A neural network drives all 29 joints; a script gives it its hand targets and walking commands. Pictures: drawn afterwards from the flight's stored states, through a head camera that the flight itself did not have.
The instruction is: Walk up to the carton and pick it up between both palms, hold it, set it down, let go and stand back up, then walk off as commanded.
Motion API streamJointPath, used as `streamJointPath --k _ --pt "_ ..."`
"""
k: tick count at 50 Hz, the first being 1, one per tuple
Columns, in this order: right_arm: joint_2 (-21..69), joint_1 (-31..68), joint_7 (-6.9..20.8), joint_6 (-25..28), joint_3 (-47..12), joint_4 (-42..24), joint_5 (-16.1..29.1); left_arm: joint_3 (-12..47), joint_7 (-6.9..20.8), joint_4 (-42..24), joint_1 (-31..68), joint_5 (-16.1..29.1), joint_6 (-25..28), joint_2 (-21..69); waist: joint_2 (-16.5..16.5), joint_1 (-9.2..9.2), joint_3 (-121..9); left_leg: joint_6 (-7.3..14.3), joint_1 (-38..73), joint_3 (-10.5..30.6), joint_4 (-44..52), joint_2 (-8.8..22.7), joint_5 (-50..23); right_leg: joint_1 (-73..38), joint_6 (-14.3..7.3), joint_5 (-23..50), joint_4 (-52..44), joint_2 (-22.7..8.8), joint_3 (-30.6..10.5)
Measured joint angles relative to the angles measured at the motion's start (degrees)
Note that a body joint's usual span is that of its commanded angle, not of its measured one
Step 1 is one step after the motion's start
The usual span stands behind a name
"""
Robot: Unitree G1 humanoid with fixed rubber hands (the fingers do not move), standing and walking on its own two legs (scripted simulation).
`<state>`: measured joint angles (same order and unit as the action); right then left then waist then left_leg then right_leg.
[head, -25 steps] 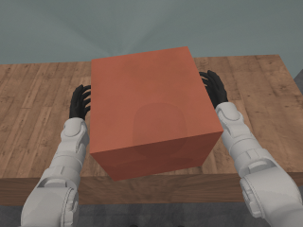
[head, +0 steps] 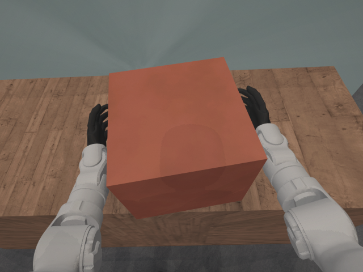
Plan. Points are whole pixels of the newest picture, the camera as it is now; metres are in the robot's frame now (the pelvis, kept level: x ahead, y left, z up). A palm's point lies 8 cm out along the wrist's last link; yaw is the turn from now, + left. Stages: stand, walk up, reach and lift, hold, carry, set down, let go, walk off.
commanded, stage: reach and lift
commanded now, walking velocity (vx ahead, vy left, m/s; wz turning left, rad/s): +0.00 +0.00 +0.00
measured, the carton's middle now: (179, 140) +0.41 +0.04 +0.01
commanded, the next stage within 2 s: none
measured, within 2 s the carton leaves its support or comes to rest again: leaves its support in 0.78 s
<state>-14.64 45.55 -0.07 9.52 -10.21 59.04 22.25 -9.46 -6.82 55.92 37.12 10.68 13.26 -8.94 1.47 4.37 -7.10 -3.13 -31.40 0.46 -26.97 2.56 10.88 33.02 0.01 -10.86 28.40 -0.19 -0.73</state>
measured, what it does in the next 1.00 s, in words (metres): stands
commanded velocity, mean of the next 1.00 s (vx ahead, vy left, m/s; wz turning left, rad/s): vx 0.00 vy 0.00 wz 0.00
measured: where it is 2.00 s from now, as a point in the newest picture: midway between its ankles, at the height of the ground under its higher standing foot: outside the picture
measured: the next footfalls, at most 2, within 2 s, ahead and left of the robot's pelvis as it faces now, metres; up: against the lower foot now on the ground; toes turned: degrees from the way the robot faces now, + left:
none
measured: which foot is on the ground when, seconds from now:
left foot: down 0.00-1.00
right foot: down 0.00-1.00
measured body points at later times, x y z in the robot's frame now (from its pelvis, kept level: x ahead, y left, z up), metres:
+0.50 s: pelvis +0.00 +0.00 +0.00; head +0.08 -0.02 +0.44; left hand +0.39 +0.23 +0.04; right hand +0.45 -0.13 +0.05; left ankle +0.01 +0.15 -0.73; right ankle +0.02 -0.12 -0.73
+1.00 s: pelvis -0.01 +0.00 +0.00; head +0.04 -0.01 +0.45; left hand +0.38 +0.23 +0.07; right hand +0.43 -0.14 +0.07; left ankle +0.01 +0.15 -0.73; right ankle +0.02 -0.12 -0.73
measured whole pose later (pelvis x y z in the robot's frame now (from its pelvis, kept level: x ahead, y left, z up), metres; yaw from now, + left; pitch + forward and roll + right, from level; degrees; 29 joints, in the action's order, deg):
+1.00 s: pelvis -0.01 +0.00 +0.00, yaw +0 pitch +13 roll +0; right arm -11.2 41.7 0.5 16.7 -1.3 59.6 8.7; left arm -14.5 -7.0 57.3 35.9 4.7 20.5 -5.7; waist 1.5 4.4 -8.5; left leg -2.9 -29.7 0.9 -27.0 2.6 10.6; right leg 30.8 0.0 -10.2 27.7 -0.2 -0.3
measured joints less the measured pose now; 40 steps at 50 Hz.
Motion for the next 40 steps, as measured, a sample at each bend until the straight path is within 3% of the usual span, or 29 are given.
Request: streamJointPath --k 21,27,33,40 --pt "0.6 0.0 -0.5 0.2 0.9 0.0 -1.9 -3.0 -0.7 0.7 -0.1 -1.6 2.1 1.8 0.0 0.0 -0.1 0.1 0.0 0.0 0.0 0.0 0.0 0.0 0.0 0.0 0.0 0.0 0.0" --pt "1.5 0.0 -0.3 0.3 2.9 0.1 -5.4 -5.3 -0.6 1.1 -0.2 -2.9 3.2 2.7 0.0 0.0 -0.3 0.1 0.0 0.0 0.0 0.0 0.0 0.0 0.0 0.0 0.0 0.0 0.0" --pt "3.3 -0.2 1.0 0.8 8.2 0.5 -12.5 -7.4 0.0 1.3 -0.5 -5.7 3.8 3.2 0.0 0.0 -0.8 0.2 0.0 0.0 0.0 0.0 0.0 0.0 0.0 0.0 0.0 0.0 0.0" --pt "3.5 -1.3 1.3 2.9 8.7 0.5 -13.5 -6.6 -0.2 1.3 -1.1 -6.0 5.3 3.3 0.0 0.0 -1.4 0.1 0.3 0.0 0.0 0.0 0.0 -0.3 0.0 0.1 0.0 0.0 0.0"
